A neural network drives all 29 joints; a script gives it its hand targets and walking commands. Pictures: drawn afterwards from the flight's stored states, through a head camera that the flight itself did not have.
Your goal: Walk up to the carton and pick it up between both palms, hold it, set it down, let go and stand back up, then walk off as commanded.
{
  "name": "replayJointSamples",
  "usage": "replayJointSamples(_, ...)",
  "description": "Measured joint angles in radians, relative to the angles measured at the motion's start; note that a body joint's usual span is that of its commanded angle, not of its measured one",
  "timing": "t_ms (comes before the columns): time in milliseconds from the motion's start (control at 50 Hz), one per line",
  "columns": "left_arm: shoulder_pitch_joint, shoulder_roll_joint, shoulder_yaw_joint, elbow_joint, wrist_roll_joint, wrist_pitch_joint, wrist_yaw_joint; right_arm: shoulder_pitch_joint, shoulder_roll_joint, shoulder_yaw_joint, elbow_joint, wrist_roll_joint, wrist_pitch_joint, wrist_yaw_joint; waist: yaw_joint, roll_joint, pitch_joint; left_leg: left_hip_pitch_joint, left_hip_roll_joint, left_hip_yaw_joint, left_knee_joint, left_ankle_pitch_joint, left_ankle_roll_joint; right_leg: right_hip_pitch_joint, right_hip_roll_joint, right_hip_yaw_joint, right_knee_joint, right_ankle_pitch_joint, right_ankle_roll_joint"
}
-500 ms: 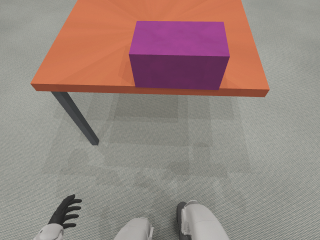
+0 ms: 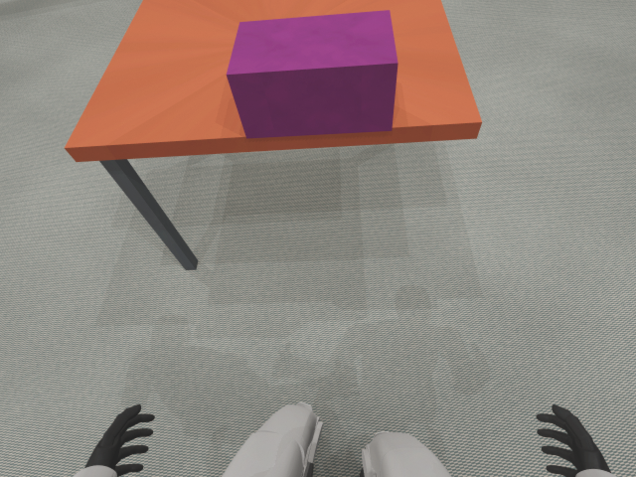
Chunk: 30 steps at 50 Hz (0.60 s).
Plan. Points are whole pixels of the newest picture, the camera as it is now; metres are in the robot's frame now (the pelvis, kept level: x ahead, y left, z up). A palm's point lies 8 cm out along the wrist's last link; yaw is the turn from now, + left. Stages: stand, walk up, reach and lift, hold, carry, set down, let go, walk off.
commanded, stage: walk off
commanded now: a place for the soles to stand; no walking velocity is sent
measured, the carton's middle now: (315, 76) +0.82 +0.05 -0.02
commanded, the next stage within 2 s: stand in 1.78 s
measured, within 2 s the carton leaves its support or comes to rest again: neither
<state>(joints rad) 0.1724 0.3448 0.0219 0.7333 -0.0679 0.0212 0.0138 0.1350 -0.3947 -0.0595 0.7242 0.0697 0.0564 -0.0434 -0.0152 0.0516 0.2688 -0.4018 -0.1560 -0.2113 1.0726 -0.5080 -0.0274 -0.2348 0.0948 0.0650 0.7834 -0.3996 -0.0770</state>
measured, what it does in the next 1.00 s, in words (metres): walks backwards: left foot, then right foot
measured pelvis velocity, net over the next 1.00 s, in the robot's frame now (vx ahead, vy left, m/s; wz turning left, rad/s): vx -0.32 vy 0.02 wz -0.04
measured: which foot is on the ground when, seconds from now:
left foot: up 0.00-0.42, down 0.44-0.84, up 0.86-1.00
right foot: down 0.00-0.46, up 0.48-0.80, down 0.82-1.00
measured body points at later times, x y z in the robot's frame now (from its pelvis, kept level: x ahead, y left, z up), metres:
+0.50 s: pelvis -0.16 +0.05 -0.02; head -0.10 +0.05 +0.42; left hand -0.02 +0.34 -0.13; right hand -0.10 -0.26 -0.14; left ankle -0.13 +0.16 -0.71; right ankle -0.01 -0.06 -0.69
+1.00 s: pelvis -0.32 +0.02 -0.01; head -0.28 +0.01 +0.44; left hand -0.20 +0.32 -0.11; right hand -0.21 -0.29 -0.12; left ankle -0.24 +0.16 -0.66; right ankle -0.30 -0.08 -0.71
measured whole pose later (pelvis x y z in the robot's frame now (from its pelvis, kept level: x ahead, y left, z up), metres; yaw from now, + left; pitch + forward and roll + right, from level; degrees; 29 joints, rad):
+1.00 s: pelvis -0.32 +0.02 -0.01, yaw -3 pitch -9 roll +1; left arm 0.22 0.34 0.03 0.73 -0.07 0.03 0.01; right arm 0.17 -0.39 -0.06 0.75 0.07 0.05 -0.04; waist -0.01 0.03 0.26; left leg -0.44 -0.15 -0.20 1.11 -0.50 -0.02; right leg -0.23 0.09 0.10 0.84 -0.44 -0.04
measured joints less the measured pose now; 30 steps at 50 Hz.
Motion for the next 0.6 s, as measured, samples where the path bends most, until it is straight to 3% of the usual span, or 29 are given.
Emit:
replayJointSamples(220, -0.001, -0.029, 0.0, 0.0, 0.0, -0.008, 0.0, 0.086, -0.001, 0.0, 0.017, 0.0, 0.001, 0.002, -0.001, 0.002, 0.0, -0.001, -0.004, -0.001, 0.048, 0.009, 0.0, -0.146, 0.0, -0.002, -0.044, 0.13, 0.003)
replayJointSamples(380, -0.032, -0.027, 0.0, 0.0, 0.0, 0.011, 0.0, 0.091, -0.001, 0.0, 0.023, 0.0, 0.001, 0.017, -0.001, 0.002, -0.002, 0.001, 0.052, 0.031, 0.04, -0.022, 0.009, -0.234, -0.001, -0.002, -0.044, 0.216, 0.028)
replayJointSamples(440, -0.054, -0.023, 0.0, 0.0, 0.0, 0.023, 0.0, 0.109, -0.002, 0.0, 0.027, 0.0, -0.003, 0.029, -0.002, 0.002, -0.014, 0.041, 0.095, 0.082, -0.131, 0.038, 0.044, -0.283, -0.008, -0.004, -0.039, 0.251, 0.051)
replayJointSamples(480, -0.065, -0.011, 0.0, 0.001, 0.0, 0.038, 0.0, 0.113, 0.004, 0.0, 0.036, 0.0, -0.005, 0.038, 0.0, -0.021, 0.002, 0.05, 0.085, 0.105, -0.163, 0.037, 0.049, -0.321, -0.015, 0.009, 0.051, 0.119, 0.056)
replayJointSamples(520, -0.064, 0.001, 0.001, 0.001, 0.0, 0.05, 0.0, 0.122, 0.004, 0.0, 0.037, 0.0, -0.006, 0.034, -0.003, -0.026, 0.008, 0.05, 0.088, 0.113, -0.165, 0.069, 0.051, -0.351, 0.013, 0.027, 0.239, -0.03, 0.056)
replayJointSamples(600, -0.061, 0.053, 0.001, 0.001, 0.0, 0.049, 0.0, 0.111, 0.004, 0.0, 0.037, 0.0, -0.01, 0.017, -0.001, -0.033, 0.006, 0.049, 0.109, 0.114, -0.182, 0.121, 0.051, -0.331, 0.052, 0.039, 0.533, -0.052, 0.059)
